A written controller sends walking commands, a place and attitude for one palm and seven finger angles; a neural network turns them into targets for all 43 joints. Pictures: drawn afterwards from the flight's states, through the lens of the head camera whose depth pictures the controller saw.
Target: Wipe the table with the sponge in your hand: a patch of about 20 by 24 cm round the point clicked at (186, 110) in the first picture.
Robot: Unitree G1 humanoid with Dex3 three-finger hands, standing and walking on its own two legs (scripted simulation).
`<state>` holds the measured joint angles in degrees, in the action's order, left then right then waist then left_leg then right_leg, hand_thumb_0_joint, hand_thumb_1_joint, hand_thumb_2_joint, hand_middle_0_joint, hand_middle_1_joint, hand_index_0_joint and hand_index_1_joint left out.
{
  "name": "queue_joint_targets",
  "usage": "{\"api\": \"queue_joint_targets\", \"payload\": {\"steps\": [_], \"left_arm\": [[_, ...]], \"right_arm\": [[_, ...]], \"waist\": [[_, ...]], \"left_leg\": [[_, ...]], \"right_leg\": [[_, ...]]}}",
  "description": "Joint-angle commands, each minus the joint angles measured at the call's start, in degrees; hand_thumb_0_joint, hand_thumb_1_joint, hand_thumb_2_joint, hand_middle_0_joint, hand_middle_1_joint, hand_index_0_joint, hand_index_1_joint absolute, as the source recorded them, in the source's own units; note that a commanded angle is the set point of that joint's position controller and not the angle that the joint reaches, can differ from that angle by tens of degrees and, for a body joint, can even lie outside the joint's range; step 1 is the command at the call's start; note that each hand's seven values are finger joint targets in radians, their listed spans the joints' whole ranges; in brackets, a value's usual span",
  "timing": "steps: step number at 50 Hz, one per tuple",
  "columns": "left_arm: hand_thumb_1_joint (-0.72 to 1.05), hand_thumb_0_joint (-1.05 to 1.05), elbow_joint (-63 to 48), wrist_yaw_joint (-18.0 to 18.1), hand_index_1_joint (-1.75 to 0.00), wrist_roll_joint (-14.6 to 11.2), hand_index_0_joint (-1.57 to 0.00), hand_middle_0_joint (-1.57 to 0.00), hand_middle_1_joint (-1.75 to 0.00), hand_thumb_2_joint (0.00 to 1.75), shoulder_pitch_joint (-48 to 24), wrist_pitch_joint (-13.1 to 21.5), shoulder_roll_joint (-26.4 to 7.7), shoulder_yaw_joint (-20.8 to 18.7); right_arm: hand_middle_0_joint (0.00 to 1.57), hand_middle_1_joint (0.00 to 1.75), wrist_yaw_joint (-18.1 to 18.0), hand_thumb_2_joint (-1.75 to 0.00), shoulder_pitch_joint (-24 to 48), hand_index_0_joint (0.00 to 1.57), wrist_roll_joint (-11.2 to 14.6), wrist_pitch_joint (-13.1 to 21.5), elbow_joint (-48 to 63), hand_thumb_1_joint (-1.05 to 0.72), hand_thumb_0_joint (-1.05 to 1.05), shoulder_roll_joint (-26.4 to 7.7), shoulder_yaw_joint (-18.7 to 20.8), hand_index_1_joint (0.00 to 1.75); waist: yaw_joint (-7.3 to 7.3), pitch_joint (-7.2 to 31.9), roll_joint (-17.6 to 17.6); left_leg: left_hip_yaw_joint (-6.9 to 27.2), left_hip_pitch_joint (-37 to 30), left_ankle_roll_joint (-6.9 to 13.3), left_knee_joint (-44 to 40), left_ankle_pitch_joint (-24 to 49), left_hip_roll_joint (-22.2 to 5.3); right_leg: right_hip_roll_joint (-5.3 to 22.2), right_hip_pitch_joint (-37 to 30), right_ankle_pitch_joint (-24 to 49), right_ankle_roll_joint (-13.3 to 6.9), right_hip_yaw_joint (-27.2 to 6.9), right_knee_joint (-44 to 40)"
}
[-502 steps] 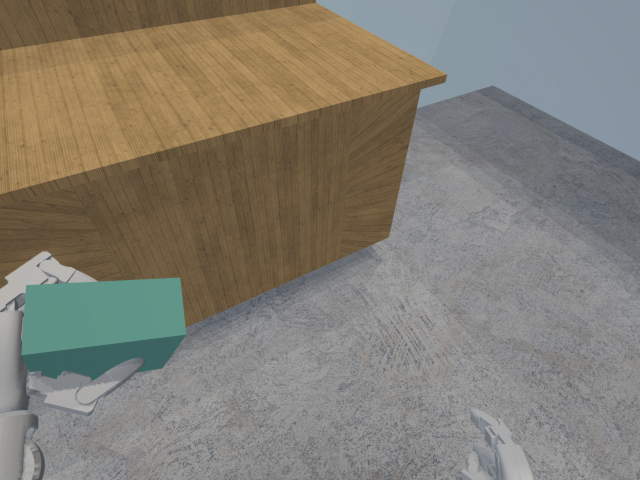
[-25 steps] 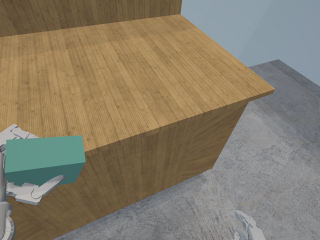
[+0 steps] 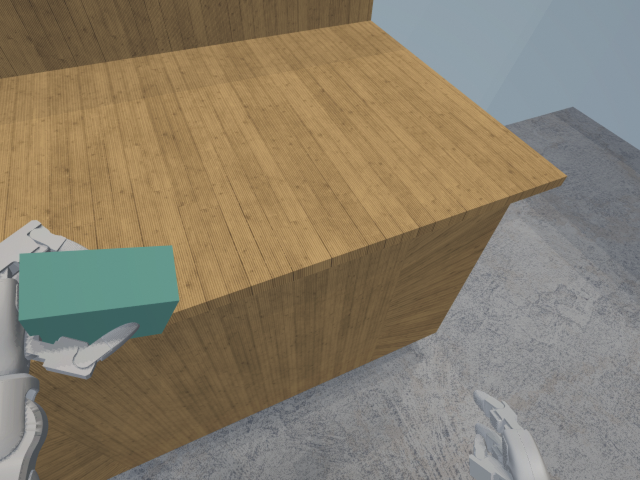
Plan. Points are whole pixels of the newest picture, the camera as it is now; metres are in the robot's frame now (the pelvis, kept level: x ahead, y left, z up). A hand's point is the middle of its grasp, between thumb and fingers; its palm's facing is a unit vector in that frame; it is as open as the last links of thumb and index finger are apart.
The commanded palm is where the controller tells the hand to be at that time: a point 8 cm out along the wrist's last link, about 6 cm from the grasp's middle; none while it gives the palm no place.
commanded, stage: look again from close up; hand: left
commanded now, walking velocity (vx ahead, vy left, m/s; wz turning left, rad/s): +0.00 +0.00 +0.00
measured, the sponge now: (125, 298) +0.25 +0.23 +0.14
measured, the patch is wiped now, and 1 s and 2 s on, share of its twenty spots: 0.00 0.00 0.00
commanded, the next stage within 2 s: turn the palm down, sponge in hand in 0.06 s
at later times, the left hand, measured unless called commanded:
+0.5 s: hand (136, 329) +0.22 +0.20 +0.14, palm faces +0.10 -0.82 -0.56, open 9.6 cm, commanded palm +0.18 +0.28 +0.20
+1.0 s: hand (117, 306) +0.22 +0.20 +0.18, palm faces +0.34 -0.51 -0.79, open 9.6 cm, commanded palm +0.18 +0.24 +0.22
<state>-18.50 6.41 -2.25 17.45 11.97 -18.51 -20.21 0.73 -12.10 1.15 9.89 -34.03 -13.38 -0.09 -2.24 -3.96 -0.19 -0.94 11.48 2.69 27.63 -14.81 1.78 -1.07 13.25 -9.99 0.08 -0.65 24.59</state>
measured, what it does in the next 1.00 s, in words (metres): shifts its weight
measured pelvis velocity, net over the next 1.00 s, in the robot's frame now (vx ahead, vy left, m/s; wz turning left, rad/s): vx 0.00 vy -0.06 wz -0.02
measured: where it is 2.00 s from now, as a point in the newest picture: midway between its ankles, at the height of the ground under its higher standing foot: outside the picture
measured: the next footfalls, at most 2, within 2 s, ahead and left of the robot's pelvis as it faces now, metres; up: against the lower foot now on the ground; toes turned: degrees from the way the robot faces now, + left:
none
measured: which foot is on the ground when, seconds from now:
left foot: down 0.00-1.00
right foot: down 0.00-1.00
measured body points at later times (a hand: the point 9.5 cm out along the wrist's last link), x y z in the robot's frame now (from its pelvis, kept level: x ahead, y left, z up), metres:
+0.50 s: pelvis +0.00 +0.01 +0.00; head -0.02 +0.00 +0.45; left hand +0.21 +0.25 +0.17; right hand +0.19 -0.19 -0.08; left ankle +0.00 +0.09 -0.74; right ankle +0.03 -0.11 -0.74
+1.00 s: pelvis +0.00 -0.06 -0.01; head -0.03 -0.10 +0.44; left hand +0.19 +0.23 +0.22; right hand +0.20 -0.30 -0.09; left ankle +0.00 +0.08 -0.74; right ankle +0.03 -0.11 -0.74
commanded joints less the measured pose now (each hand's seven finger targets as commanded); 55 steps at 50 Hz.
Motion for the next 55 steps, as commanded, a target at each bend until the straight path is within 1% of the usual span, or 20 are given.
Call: {"api": "queue_joint_targets", "payload": {"steps": [1, 3, 7, 8, 9, 10, 11, 12, 13, 16, 18, 20, 23, 24, 27, 33, 37, 43, 48, 55], "left_arm": [[0.1, 0.0, -21.78, 0.98, -1.6, 0.25, -1.2, -1.2, -1.6, 1.3, 0.01, 5.8, -13.77, -6.27], [0.1, 0.0, -22.51, 1.75, -1.6, -0.06, -1.2, -1.2, -1.6, 1.3, 0.78, 6.21, -19.84, -13.56], [0.1, 0.0, -19.07, 0.86, -1.6, -0.9, -1.2, -1.2, -1.6, 1.3, 0.23, 6.77, -15.22, -11.21], [0.1, 0.0, -43.16, 2.74, -1.6, 1.91, -1.2, -1.2, -1.6, 1.3, -54.21, 16.31, -63.82, -25.01], [0.1, 0.0, -2.23, -3.4, -1.6, 9.17, -1.2, -1.2, -1.6, 1.3, -29.1, 3.47, -32.72, -19.32], [0.1, 0.0, -5.43, -6.38, -1.6, 2.82, -1.2, -1.2, -1.6, 1.3, -20.1, -0.26, -19.65, -8.43], [0.1, 0.0, -14.77, -7.68, -1.6, -0.22, -1.2, -1.2, -1.6, 1.3, -20.05, -2.26, -19.77, -8.54], [0.1, 0.0, -10.66, -11.31, -1.6, -3.54, -1.2, -1.2, -1.6, 1.3, -12.5, -7.3, -12.78, -3.37], [0.1, 0.0, -8.34, -14.78, -1.6, -7.48, -1.2, -1.2, -1.6, 1.3, -5.62, -11.95, -3.37, 3.83], [0.1, 0.0, -14.95, -17.04, -1.6, -2.5, -1.2, -1.2, -1.6, 1.3, -5.16, -19.17, -5.99, 9.66], [0.1, 0.0, -19.75, -13.46, -1.6, 5.11, -1.2, -1.2, -1.6, 1.3, -6.68, -18.72, -13.68, 4.81], [0.1, 0.0, -22.26, -9.25, -1.6, 10.35, -1.2, -1.2, -1.6, 1.3, -6.53, -16.03, -18.51, -2.22], [0.1, 0.0, -27.65, -0.92, -1.6, 9.49, -1.2, -1.2, -1.6, 1.3, -7.84, -9.79, -25.58, -12.93], [0.1, 0.0, -27.07, 1.21, -1.6, 8.78, -1.2, -1.2, -1.6, 1.3, -8.41, -8.4, -19.23, -8.55], [0.1, 0.0, -24.47, 6.02, -1.6, 11.48, -1.2, -1.2, -1.6, 1.3, -9.77, -7.66, -19.5, -6.85], [0.1, 0.0, -12.45, -2.94, -1.6, 13.41, -1.2, -1.2, -1.6, 1.3, -12.72, -20.99, -20.45, 1.72], [0.1, 0.0, -13.09, -10.46, -1.6, 13.55, -1.2, -1.2, -1.6, 1.3, -15.54, -23.81, -24.08, 2.03], [0.1, 0.0, -14.99, -5.66, -1.6, 16.19, -1.2, -1.2, -1.6, 1.3, -13.11, -16.57, -32.55, -10.73], [0.1, 0.0, -13.48, -0.59, -1.6, 19.25, -1.2, -1.2, -1.6, 1.3, -9.83, -20.03, -30.57, -8.56], [0.1, 0.0, -9.81, -3.47, -1.6, 23.92, -1.2, -1.2, -1.6, 1.3, -17.22, -30.1, -31.23, -0.95]], "right_arm": [[0.2, 0.3, -0.8, -0.9, 5.94, 0.2, -0.37, 3.2, 10.64, -0.9, 0.0, -5.57, 2.29, 0.3], [0.2, 0.3, -1.79, -0.9, 6.96, 0.2, -0.67, 2.48, 10.62, -0.9, 0.0, -5.68, 2.18, 0.3], [0.2, 0.3, -2.59, -0.9, 6.25, 0.2, -0.52, 1.56, 10.88, -0.9, 0.0, -4.49, 1.42, 0.3], [0.2, 0.3, -5.58, -0.9, -9.44, 0.2, 0.98, 0.52, 16.55, -0.9, 0.0, -9.02, -9.96, 0.3], [0.2, 0.3, -3.05, -0.9, -2.3, 0.2, -6.36, 2.38, 5.07, -0.9, 0.0, -3.2, 1.8, 0.3], [0.2, 0.3, 0.72, -0.9, 0.33, 0.2, -5.68, 3.45, 7.02, -0.9, 0.0, -5.06, 0.5, 0.3], [0.2, 0.3, 1.3, -0.9, -2.41, 0.2, -5.28, 3.15, 6.16, -0.9, 0.0, -8.48, 2.16, 0.3], [0.2, 0.3, 0.61, -0.9, -1.61, 0.2, -3.69, 3.66, 5.45, -0.9, 0.0, -7.91, 2.21, 0.3], [0.2, 0.3, 0.75, -0.9, 0.69, 0.2, -2.07, 3.89, 6.07, -0.9, 0.0, -7.62, 1.81, 0.3], [0.2, 0.3, 1.28, -0.9, 7.69, 0.2, 0.2, 2.09, 8.2, -0.9, 0.0, -9.58, -0.1, 0.3], [0.2, 0.3, 1.57, -0.9, 10.59, 0.2, 0.02, 0.21, 9.97, -0.9, 0.0, -8.94, -0.67, 0.3], [0.2, 0.3, 1.24, -0.9, 9.86, 0.2, -2.53, -0.79, 10.76, -0.9, 0.0, -7.57, -0.21, 0.3], [0.2, 0.3, -0.53, -0.9, 11.46, 0.2, -2.56, -1.71, 10.4, -0.9, 0.0, -6.3, -0.33, 0.3], [0.2, 0.3, -0.95, -0.9, 12.12, 0.2, -2.41, -1.74, 10.16, -0.9, 0.0, -4.37, -0.69, 0.3], [0.2, 0.3, -1.78, -0.9, 8.61, 0.2, -2.36, -2.1, 7.17, -0.9, 0.0, -4.83, -0.13, 0.3], [0.2, 0.3, -5.36, -0.9, 11.29, 0.2, -0.64, -3.64, 6.7, -0.9, 0.0, -7.29, -0.82, 0.3], [0.2, 0.3, -7.65, -0.9, 11.78, 0.2, 0.04, -1.91, 6.75, -0.9, 0.0, -7.77, -0.65, 0.3], [0.2, 0.3, -7.28, -0.9, 12.67, 0.2, -0.59, 0.18, 6.04, -0.9, 0.0, -7.04, 0.29, 0.3], [0.2, 0.3, -6.44, -0.9, 11.71, 0.2, 0.22, -1.18, 5.9, -0.9, 0.0, -7.33, 0.72, 0.3], [0.2, 0.3, -8.23, -0.9, 15.84, 0.2, 1.13, -2.29, 6.03, -0.9, 0.0, -9.21, 0.01, 0.3]], "waist": [[-0.29, 11.6, 3.82], [-0.23, 10.25, 0.34], [0.42, 8.17, -7.53], [4.57, 6.7, -25.05], [-4.47, 19.66, -23.42], [1.25, 15.09, -17.44], [1.05, 22.81, -18.18], [-2.14, 23.26, -17.36], [-1.55, 19.4, -13.88], [-1.47, 4.12, 0.83], [-1.99, 0.29, 1.21], [-3.25, 5.08, 1.16], [-5.8, 12.25, -2.26], [-5.57, 11.98, -4.78], [-3.64, 10.66, -14.57], [0.17, 4.87, -5.22], [-1.61, 4.82, 0.88], [-5.32, 10.61, 1.28], [-4.56, 9.97, -6.71], [-2.45, 6.71, 2.07]], "left_leg": [[4.65, 2.0, -1.4, -5.54, 6.22, -4.37], [5.34, 3.24, -1.45, -6.84, 4.58, -4.62], [5.68, 6.21, -1.35, -8.63, 5.32, -5.59], [6.14, 17.54, -1.58, -6.55, 3.47, -4.0], [2.81, -8.43, -3.92, -4.8, 37.8, -5.81], [3.16, -9.2, -9.64, -2.86, 49.21, -5.4], [2.95, -17.57, -9.74, -0.89, 54.68, -6.73], [3.56, -20.67, -9.39, -1.53, 54.87, -6.84], [3.17, -19.69, -8.96, -2.01, 52.52, -7.63], [2.51, -3.09, -3.9, -5.44, 25.68, -5.81], [2.69, 1.44, -3.24, -8.23, 15.45, -5.15], [4.18, 1.67, -3.46, -8.65, 13.58, -4.95], [5.3, 3.35, -4.96, -9.79, 1.95, -4.43], [4.63, 3.34, -5.64, -9.71, 1.47, -3.93], [3.42, 2.38, -5.68, -7.49, 3.71, -3.28], [0.47, 1.03, -1.39, -6.55, -1.11, -1.41], [0.01, -0.19, -0.39, -6.31, 0.97, -0.72], [-0.08, 2.97, -2.18, -1.32, 4.29, -0.42], [-0.56, 4.49, -2.94, 0.32, 4.49, -0.02], [0.62, 6.35, -1.96, 2.62, -0.58, -0.35]], "right_leg": [[4.72, -8.7, 3.28, -1.67, -4.98, -3.29], [4.23, -8.42, 2.69, -1.66, -4.41, -3.13], [3.29, -10.0, 5.57, -1.52, -3.01, -1.34], [-0.94, -11.18, -5.46, 1.86, -1.48, 3.52], [-0.99, -8.27, 4.31, -3.66, -0.69, 1.96], [-2.7, -2.91, 4.55, -3.81, 4.24, 0.4], [-2.13, -2.22, 8.16, -3.01, 3.69, 2.35], [-1.39, -2.74, 5.95, -2.48, 3.08, 1.81], [-1.08, -2.84, 6.7, -2.1, 3.17, 0.39], [-0.83, -3.6, 8.24, -1.4, 6.54, 0.18], [-1.5, -4.27, 3.39, -2.29, 6.06, 0.61], [-1.5, -4.71, 0.51, -2.67, 5.38, 3.06], [-2.96, -6.8, -3.12, -2.66, 4.13, 5.11], [-2.74, -6.66, -3.48, -3.04, 3.86, 4.7], [-1.95, -4.56, -2.1, -3.31, 2.97, 2.74], [0.13, -4.75, -6.78, -1.52, 1.43, -4.32], [0.84, -7.11, -8.62, -0.55, 0.18, -6.4], [3.56, -11.16, -7.41, 0.47, -6.83, -5.54], [4.98, -10.75, -1.88, 0.51, -9.64, -4.22], [7.02, -9.28, -8.66, 2.3, -13.47, -6.5]]}}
